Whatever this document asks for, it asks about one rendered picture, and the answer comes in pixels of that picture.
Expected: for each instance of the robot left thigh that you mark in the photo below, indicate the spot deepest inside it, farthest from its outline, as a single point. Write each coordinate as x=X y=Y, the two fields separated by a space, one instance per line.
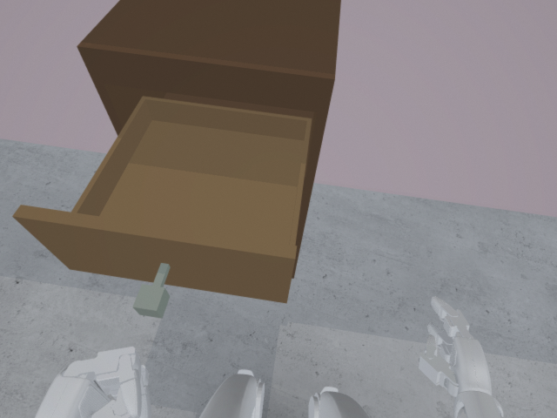
x=239 y=396

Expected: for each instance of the left robot hand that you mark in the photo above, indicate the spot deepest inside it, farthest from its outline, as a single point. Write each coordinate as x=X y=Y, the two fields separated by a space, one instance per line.
x=81 y=389

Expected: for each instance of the right robot shin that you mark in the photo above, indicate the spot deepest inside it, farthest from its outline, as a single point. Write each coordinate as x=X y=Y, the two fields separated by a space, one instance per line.
x=333 y=389

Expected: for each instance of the handle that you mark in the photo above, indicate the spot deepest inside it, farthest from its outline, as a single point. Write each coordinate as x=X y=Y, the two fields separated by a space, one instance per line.
x=152 y=300

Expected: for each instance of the right robot hand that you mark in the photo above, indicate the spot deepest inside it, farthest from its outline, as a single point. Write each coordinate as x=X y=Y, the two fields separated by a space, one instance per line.
x=462 y=365

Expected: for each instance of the drawer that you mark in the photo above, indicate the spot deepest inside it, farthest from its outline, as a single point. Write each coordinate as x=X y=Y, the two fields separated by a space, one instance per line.
x=213 y=191

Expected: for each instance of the cabinet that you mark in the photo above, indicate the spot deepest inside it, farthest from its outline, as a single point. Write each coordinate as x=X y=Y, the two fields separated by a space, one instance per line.
x=276 y=56

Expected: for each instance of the robot right forearm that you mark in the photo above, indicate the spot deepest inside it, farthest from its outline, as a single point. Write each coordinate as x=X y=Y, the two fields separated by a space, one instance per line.
x=476 y=404

